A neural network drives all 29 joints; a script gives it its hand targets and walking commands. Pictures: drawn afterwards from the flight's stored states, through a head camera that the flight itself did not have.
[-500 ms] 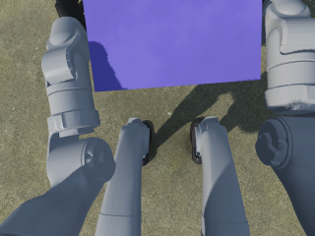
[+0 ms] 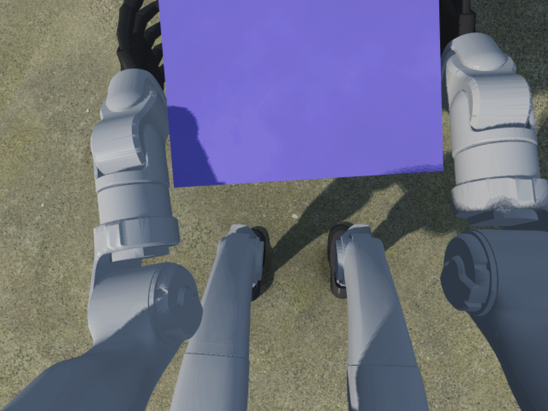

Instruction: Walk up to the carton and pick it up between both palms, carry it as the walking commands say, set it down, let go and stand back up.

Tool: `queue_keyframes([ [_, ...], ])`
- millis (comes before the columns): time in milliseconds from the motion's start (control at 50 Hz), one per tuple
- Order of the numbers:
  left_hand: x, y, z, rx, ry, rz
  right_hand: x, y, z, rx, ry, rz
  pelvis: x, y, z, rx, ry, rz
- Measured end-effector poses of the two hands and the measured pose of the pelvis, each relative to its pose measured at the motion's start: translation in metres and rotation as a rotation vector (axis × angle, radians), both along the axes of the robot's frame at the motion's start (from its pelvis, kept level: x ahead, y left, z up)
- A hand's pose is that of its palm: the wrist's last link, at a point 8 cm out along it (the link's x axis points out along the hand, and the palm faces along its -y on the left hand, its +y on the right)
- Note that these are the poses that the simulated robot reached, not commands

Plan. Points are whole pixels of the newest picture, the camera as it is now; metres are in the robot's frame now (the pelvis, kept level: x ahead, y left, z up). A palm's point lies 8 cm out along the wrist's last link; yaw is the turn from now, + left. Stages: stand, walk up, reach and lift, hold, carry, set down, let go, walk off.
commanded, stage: reach and lift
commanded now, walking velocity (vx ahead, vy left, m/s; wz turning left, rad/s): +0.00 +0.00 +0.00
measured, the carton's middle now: (292, 79) +0.51 +0.02 -0.12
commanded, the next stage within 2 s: none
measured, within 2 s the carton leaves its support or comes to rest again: neither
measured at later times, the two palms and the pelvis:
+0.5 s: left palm (86, 20) +0.48 +0.17 +0.08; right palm out of the picture +0.49 -0.18 +0.06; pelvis +0.08 +0.00 +0.07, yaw +0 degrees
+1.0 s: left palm (11, 30) +0.44 +0.19 +0.13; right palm out of the picture +0.46 -0.16 +0.10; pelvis +0.12 +0.00 +0.13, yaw -2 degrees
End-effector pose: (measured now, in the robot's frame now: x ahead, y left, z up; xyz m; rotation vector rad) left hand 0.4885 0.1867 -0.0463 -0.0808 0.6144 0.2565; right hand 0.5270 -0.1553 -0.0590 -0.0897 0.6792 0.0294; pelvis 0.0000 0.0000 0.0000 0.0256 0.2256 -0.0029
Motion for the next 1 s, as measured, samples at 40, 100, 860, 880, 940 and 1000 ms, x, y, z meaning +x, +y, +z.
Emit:
queue_keyframes([
  [40, -0.004, 0.001, 0.007, -0.009, -0.007, 0.012, -0.003, 0.001, 0.005, 0.008, -0.004, 0.000, 0.003, 0.000, 0.006, -0.001, -0.007, 0.000],
  [100, -0.007, 0.002, 0.017, -0.012, -0.012, 0.019, -0.007, 0.002, 0.013, 0.023, -0.007, -0.006, 0.008, 0.000, 0.013, -0.002, -0.005, 0.002],
  [860, -0.048, 0.000, 0.145, 0.015, 0.050, -0.037, -0.058, -0.003, 0.130, 0.050, 0.055, -0.026, 0.125, -0.006, 0.118, -0.008, 0.078, -0.015],
  [880, -0.047, 0.001, 0.150, 0.015, 0.037, -0.040, -0.057, -0.003, 0.134, 0.051, 0.042, -0.030, 0.125, -0.005, 0.119, -0.010, 0.073, -0.015],
  [940, -0.044, 0.002, 0.163, 0.018, 0.005, -0.057, -0.057, -0.002, 0.150, 0.046, 0.009, -0.043, 0.124, -0.001, 0.122, -0.015, 0.051, -0.016],
  [1000, -0.044, 0.002, 0.172, 0.019, -0.001, -0.079, -0.062, -0.003, 0.164, 0.029, -0.001, -0.052, 0.123, 0.003, 0.125, -0.019, 0.020, -0.024],
])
